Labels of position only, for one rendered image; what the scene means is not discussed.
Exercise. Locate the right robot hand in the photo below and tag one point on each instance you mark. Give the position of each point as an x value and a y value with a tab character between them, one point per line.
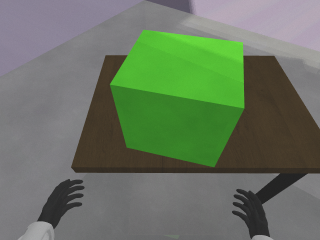
255	217

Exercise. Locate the carton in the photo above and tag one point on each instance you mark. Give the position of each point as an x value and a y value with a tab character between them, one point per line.
180	96

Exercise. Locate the table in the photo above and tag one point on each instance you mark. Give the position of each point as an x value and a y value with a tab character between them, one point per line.
275	133

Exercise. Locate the left robot forearm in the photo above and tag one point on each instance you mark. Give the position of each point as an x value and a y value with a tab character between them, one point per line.
39	230

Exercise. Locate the left robot hand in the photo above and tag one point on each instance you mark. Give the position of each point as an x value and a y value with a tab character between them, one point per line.
56	205

